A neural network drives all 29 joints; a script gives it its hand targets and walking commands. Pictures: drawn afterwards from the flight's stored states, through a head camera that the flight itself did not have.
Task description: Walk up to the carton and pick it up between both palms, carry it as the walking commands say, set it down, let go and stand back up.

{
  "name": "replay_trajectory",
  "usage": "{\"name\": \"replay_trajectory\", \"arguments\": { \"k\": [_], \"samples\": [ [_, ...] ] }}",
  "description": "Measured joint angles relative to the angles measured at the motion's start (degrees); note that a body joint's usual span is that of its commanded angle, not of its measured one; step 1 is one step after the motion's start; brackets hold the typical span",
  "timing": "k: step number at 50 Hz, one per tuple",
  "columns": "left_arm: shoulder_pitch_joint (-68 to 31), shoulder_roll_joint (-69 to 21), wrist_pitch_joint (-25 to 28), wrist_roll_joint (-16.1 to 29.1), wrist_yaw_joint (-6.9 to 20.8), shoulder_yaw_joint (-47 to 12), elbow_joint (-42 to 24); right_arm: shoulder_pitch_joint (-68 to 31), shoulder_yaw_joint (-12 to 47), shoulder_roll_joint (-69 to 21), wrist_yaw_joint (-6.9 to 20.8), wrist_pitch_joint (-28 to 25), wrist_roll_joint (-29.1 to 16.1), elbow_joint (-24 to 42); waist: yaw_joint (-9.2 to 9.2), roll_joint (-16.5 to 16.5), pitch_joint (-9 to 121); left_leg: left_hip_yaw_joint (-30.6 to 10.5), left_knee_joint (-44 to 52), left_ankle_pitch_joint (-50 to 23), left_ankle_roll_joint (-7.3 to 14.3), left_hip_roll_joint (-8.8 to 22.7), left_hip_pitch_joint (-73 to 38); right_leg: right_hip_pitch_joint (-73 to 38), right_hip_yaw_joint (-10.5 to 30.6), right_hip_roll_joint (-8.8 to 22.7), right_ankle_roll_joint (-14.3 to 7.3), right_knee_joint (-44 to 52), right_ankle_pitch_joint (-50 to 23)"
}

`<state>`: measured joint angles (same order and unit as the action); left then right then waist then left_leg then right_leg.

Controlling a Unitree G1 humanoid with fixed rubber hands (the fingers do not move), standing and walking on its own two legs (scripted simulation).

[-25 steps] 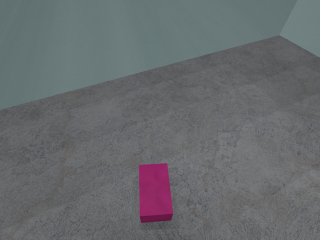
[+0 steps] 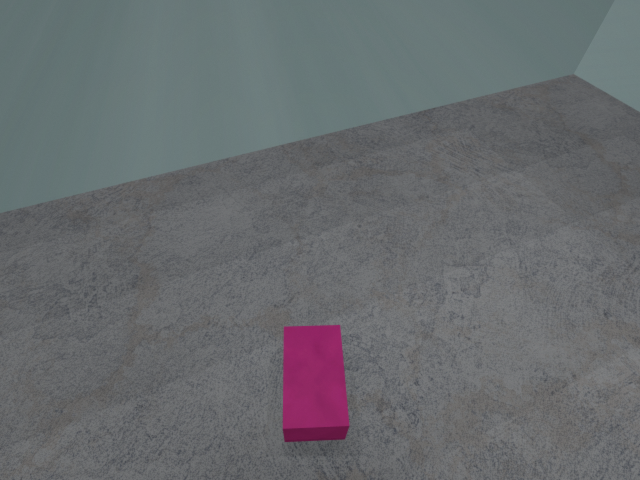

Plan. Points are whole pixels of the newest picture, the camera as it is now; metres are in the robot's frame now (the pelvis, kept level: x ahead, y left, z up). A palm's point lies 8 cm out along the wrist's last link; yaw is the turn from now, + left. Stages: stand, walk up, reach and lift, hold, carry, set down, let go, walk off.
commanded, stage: walk up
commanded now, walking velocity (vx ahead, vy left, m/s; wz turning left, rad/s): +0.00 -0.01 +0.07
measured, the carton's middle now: (313, 381) +0.49 -0.01 -0.70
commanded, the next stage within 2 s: stand in 0.34 s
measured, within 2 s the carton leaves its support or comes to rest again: neither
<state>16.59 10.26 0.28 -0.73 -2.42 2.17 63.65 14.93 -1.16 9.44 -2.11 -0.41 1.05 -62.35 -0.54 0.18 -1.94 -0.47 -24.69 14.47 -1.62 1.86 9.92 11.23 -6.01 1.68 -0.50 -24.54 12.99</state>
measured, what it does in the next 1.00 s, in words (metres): stands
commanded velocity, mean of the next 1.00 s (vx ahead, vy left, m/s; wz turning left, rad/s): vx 0.00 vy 0.00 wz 0.02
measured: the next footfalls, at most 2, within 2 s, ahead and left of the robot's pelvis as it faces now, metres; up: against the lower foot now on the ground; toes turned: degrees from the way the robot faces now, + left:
none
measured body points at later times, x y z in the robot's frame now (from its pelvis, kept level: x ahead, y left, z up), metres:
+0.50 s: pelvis +0.00 +0.00 +0.00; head +0.01 +0.00 +0.45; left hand -0.02 +0.24 -0.16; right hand +0.02 -0.23 -0.16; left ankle -0.01 +0.14 -0.74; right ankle +0.00 -0.11 -0.74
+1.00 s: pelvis -0.01 +0.01 -0.04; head +0.10 -0.01 +0.40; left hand +0.15 +0.24 -0.16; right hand +0.15 -0.22 -0.17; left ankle -0.01 +0.14 -0.74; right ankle +0.00 -0.11 -0.74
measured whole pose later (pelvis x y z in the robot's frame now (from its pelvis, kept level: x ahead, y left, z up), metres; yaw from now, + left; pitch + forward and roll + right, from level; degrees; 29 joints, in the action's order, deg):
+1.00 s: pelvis -0.01 +0.01 -0.04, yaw -2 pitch +14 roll +0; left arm 6.3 8.3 -25.4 -2.2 1.6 7.0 26.5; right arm 4.8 -0.6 10.2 1.6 26.3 2.4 -26.4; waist -0.5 0.5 0.8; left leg 1.7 -44.6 21.9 -1.0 2.1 36.8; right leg 39.4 -2.1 1.6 -0.5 -44.8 19.6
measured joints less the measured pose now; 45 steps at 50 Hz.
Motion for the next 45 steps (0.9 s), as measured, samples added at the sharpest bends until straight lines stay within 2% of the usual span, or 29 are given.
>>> {"name": "replay_trajectory", "arguments": {
  "k": [27, 29, 32, 35, 38, 41, 45],
  "samples": [
    [0.3, 0.5, -0.3, -0.3, 0.2, -0.1, -1.5, 0.2, 0.2, 0.4, 0.0, 0.1, 0.1, 1.6, -0.23, -0.1, -0.2, -1.4, -1.0, -0.1, 0.2, -0.6, 0.9, 0.1, -1.3, 0.7, 0.1, -0.7, 0.2],
    [0.9, 1.0, -3.8, 2.4, 0.5, -1.6, -8.2, -0.3, 1.3, 1.3, 0.4, 3.6, -2.7, 7.7, 0.51, 0.2, 0.9, -1.5, -5.7, 3.2, 1.6, -0.6, 5.4, 4.2, -0.5, 0.3, 0.1, -4.6, 2.8],
    [-6.6, 2.7, -12.5, 3.0, 0.9, -1.7, -18.9, -7.4, 1.6, 3.0, 1.3, 13.3, -3.9, 16.9, 0.64, 0.6, -1.5, -1.4, -12.2, 4.6, 1.2, -0.3, 9.6, 8.4, -0.1, 0.2, -0.1, -10.9, 4.1],
    [-15.6, 3.8, -22.7, 3.8, 1.7, -1.2, -23.4, -15.1, 1.5, 4.4, 1.8, 24.4, -4.0, 22.0, 0.59, 1.0, -2.1, -0.9, -15.1, 5.5, 0.5, 0.0, 11.9, 11.1, 0.4, 0.0, -0.3, -13.8, 4.8],
    [-19.0, 3.6, -30.1, 2.8, 2.6, -0.1, -26.4, -17.6, 2.1, 4.4, 2.3, 31.9, -3.4, 26.1, 0.66, 0.7, -0.3, -0.1, -14.3, 5.2, 0.3, 0.3, 13.8, 13.6, 1.3, -0.3, -0.4, -13.5, 4.6],
    [-16.7, 2.0, -32.7, 1.2, 3.5, 0.9, -29.8, -15.1, 2.7, 3.3, 2.8, 34.3, -2.0, 29.8, 0.66, 0.3, 1.0, 0.9, -12.4, 4.7, 0.5, 0.4, 14.7, 15.1, 2.2, -0.4, -0.4, -12.3, 4.1],
    [-11.5, -0.9, -30.5, -1.2, 4.2, 2.9, -33.8, -10.1, 2.3, 1.5, 3.4, 31.8, 0.8, 33.6, 0.4, 0.1, 2.0, 1.8, -13.0, 5.0, 0.6, 0.3, 18.0, 19.1, 3.1, -0.4, -0.3, -13.5, 4.5]
  ]
}}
